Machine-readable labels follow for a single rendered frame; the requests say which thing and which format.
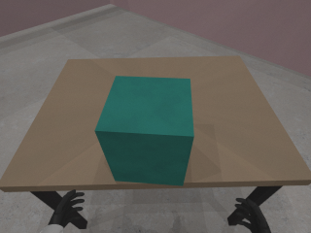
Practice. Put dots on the right robot hand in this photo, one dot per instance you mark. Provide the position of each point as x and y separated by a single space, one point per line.
258 222

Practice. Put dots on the carton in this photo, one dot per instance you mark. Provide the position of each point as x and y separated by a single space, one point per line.
146 129

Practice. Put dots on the left robot hand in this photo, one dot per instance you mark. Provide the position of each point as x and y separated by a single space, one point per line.
62 211

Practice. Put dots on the table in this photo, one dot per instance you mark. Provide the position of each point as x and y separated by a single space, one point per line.
238 139

